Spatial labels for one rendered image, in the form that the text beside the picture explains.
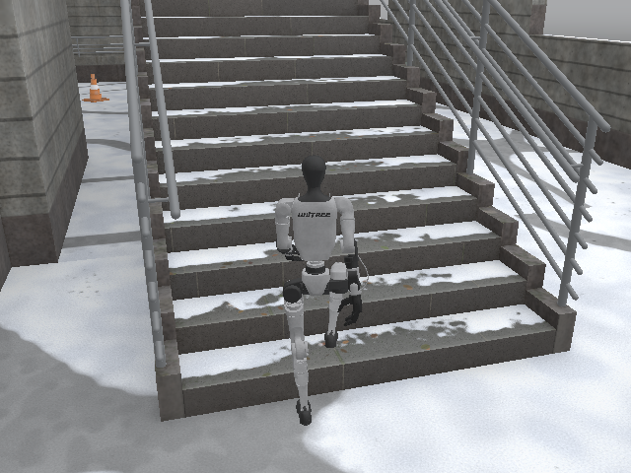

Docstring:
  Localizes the left robot forearm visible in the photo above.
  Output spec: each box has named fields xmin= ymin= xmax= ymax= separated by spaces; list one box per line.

xmin=276 ymin=239 xmax=294 ymax=256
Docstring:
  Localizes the robot right foot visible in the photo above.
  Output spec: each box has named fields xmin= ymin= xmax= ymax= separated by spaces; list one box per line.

xmin=324 ymin=330 xmax=338 ymax=348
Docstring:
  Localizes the humanoid robot torso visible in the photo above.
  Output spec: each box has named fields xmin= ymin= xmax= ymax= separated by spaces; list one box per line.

xmin=292 ymin=193 xmax=337 ymax=296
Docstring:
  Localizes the right robot forearm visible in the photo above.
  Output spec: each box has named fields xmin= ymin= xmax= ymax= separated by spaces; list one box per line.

xmin=344 ymin=239 xmax=362 ymax=296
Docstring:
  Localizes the right robot hand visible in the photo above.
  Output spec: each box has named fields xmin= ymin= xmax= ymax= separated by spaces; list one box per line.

xmin=338 ymin=295 xmax=362 ymax=326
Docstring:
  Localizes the left robot hand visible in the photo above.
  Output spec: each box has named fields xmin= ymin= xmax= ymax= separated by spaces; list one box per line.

xmin=285 ymin=244 xmax=304 ymax=261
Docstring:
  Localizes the robot right upper arm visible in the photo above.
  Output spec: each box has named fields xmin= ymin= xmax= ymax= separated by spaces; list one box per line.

xmin=334 ymin=197 xmax=355 ymax=253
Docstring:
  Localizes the robot left upper arm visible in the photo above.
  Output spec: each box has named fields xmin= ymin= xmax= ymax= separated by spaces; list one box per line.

xmin=275 ymin=198 xmax=294 ymax=249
